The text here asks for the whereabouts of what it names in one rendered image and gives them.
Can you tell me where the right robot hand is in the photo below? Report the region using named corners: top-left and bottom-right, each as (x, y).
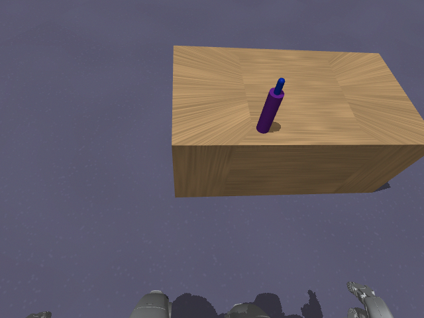
top-left (344, 282), bottom-right (394, 318)

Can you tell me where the bottle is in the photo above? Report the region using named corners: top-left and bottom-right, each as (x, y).
top-left (256, 78), bottom-right (285, 134)

